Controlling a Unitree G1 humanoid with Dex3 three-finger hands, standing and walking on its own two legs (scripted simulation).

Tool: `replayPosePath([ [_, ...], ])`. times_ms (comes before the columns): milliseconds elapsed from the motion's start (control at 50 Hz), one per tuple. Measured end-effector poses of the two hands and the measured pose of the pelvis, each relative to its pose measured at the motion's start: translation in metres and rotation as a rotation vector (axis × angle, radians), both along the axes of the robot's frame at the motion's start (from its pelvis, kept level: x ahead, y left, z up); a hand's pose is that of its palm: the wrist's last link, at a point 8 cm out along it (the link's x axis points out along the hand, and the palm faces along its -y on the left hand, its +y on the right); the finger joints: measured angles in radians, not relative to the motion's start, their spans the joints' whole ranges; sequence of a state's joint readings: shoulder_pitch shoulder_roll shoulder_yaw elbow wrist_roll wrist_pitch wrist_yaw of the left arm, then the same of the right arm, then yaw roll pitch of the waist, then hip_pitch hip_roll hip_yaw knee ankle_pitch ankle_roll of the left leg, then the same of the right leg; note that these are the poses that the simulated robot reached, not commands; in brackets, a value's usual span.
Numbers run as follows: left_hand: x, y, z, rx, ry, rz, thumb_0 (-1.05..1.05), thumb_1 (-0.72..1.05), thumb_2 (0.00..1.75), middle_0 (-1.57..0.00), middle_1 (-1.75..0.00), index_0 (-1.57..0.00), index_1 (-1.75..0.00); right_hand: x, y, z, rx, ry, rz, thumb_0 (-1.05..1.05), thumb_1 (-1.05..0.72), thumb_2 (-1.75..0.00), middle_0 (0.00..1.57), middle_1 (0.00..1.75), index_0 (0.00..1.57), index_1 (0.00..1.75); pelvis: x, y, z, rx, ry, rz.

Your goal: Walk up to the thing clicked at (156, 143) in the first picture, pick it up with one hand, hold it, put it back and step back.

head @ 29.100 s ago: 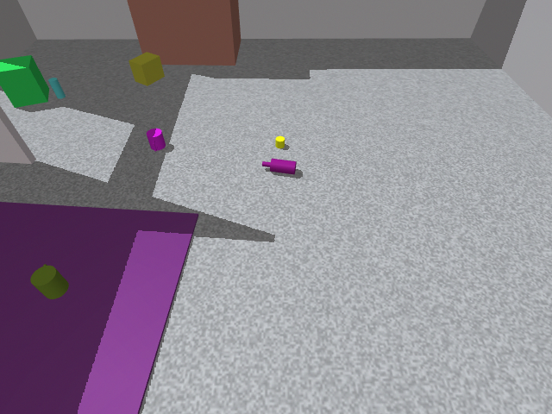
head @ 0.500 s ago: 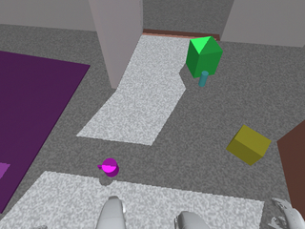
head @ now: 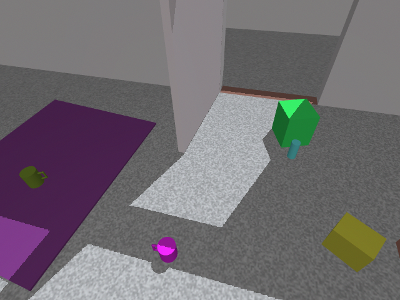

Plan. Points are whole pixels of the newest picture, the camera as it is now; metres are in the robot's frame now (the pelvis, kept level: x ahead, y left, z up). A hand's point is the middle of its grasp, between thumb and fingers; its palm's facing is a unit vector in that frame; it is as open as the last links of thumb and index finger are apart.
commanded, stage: walk up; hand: left
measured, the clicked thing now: (164, 249) +0.50 +0.22 -0.71
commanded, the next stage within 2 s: none
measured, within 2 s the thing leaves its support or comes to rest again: neither
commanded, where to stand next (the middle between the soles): +0.10 -0.02 m, yaw -3 degrees
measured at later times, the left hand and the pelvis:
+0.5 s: hand out of the picture +0.11 +0.27 -0.16, palm faces -0.10 -0.92 -0.38, open 7.4 cm; pelvis +0.02 +0.00 -0.01, yaw -4 degrees
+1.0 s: hand out of the picture +0.13 +0.25 -0.13, palm faces -0.09 -0.92 -0.37, open 7.4 cm; pelvis +0.03 -0.03 +0.01, yaw -2 degrees
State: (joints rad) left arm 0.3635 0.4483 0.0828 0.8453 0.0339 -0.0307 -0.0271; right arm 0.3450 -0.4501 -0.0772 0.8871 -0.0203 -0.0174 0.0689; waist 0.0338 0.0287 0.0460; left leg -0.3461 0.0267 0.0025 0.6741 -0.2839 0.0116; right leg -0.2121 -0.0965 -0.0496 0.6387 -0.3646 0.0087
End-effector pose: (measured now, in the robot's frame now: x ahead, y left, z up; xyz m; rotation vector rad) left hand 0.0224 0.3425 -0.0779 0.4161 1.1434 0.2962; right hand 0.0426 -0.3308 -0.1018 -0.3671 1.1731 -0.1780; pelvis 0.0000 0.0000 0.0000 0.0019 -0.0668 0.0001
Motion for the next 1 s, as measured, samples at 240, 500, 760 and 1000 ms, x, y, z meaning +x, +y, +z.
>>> replayPosePath([
  [240, 0.058, -0.003, -0.045, -0.155, 0.047, -0.057, 0.0, 0.91, 0.9, -0.21, -0.29, -0.2, -0.3, 0.023, 0.049, 0.029, -0.066, -0.067, -0.019, 0.01, -0.9, -0.9, 0.21, 0.3, 0.21, 0.3, 0.021, 0.029, 0.004, -0.005, 0.014, -0.019],
  [500, 0.086, -0.03, -0.044, -0.089, 0.079, -0.088, 0.0, 0.91, 0.9, -0.21, -0.29, -0.2, -0.3, 0.031, 0.009, -0.004, -0.066, -0.021, -0.073, 0.01, -0.9, -0.9, 0.21, 0.3, 0.21, 0.3, 0.016, 0.003, -0.01, -0.005, 0.028, -0.065],
  [760, 0.101, -0.054, -0.024, -0.098, -0.062, -0.127, 0.0, 0.91, 0.9, -0.21, -0.3, -0.2, -0.3, 0.014, 0.01, -0.017, -0.003, -0.001, -0.06, 0.01, -0.91, -0.9, 0.21, 0.3, 0.21, 0.3, 0.004, -0.009, -0.006, 0.011, 0.033, -0.041],
  [1000, 0.104, -0.053, -0.017, -0.104, -0.013, -0.125, 0.01, 0.91, 0.9, -0.21, -0.3, -0.2, -0.3, -0.041, -0.016, 0.013, -0.038, 0.109, -0.121, 0.01, -0.9, -0.9, 0.21, 0.3, 0.21, 0.3, 0.028, -0.026, 0.01, 0.005, 0.013, -0.033],
])
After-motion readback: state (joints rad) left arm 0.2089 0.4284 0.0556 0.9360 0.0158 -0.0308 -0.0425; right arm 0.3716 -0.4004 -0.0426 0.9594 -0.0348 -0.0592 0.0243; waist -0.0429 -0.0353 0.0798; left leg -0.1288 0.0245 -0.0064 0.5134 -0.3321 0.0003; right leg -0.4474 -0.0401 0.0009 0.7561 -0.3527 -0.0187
